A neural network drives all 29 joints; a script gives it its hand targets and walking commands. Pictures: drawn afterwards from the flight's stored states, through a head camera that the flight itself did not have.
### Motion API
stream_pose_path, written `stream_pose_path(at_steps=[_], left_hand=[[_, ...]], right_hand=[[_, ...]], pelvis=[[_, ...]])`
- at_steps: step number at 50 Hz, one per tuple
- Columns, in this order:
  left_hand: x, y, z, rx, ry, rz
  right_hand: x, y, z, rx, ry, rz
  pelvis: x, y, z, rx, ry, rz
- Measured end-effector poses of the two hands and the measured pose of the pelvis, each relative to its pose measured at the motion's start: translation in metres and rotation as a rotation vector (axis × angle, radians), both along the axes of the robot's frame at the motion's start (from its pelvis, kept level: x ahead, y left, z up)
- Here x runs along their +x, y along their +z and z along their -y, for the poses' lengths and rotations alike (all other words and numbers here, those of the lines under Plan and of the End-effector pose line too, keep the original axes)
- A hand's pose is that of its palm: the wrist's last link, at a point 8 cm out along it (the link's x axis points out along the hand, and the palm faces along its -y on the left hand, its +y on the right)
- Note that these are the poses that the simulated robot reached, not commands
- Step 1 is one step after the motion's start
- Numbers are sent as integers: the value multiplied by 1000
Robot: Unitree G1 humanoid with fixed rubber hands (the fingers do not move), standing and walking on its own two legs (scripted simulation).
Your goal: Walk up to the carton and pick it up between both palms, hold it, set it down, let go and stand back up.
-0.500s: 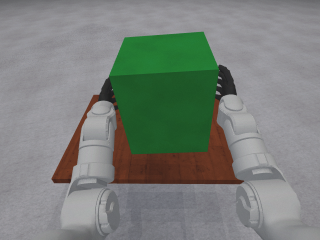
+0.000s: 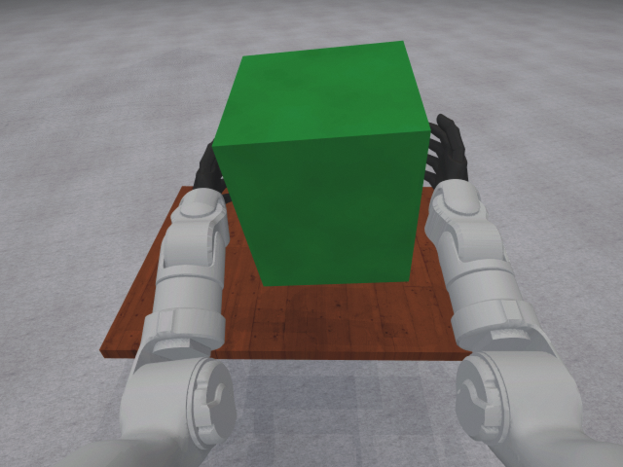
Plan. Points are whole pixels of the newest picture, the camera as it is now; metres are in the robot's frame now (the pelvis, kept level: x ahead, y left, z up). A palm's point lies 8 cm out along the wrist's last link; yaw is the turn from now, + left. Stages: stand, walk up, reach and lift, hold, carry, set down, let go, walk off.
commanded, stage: set down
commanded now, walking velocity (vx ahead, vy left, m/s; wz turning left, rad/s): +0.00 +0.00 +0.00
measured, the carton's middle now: (328, 172) +0.44 +0.00 +0.21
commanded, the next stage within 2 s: none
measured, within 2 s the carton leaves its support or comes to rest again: neither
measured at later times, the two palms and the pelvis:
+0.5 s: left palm (228, 217) +0.41 +0.14 +0.15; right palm (438, 194) +0.42 -0.16 +0.18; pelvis +0.02 +0.00 +0.00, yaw +0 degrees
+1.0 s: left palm (238, 223) +0.42 +0.13 +0.13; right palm (443, 207) +0.42 -0.17 +0.16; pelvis +0.02 +0.00 +0.00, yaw +0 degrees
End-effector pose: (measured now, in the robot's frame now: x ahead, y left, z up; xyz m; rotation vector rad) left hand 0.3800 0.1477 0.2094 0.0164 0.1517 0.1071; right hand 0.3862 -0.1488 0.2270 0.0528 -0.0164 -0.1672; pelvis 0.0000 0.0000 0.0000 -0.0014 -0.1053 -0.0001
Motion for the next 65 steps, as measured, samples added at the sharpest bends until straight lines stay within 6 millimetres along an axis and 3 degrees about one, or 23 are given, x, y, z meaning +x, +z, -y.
stream_pose_path(at_steps=[3, 13, 24, 43, 65], left_hand=[[5, -3, 2, -17, -33, -7], [21, -41, 8, 23, -45, -51], [33, -60, 8, 48, -34, -73], [37, -77, 14, 13, -55, -101], [54, -96, 16, -19, -55, -107]], right_hand=[[2, -1, 4, 37, -5, 19], [20, -27, 8, 43, 2, 16], [34, -43, 6, 23, 8, 6], [31, -61, 13, 45, -16, -24], [46, -81, 15, 34, -32, -57]], pelvis=[[1, 1, 0, 1, 1, 1], [8, 2, 2, 4, 1, -14], [19, 4, 2, 5, 1, -36], [19, 4, 2, 4, 1, -37], [29, 5, 2, 5, 1, -56]])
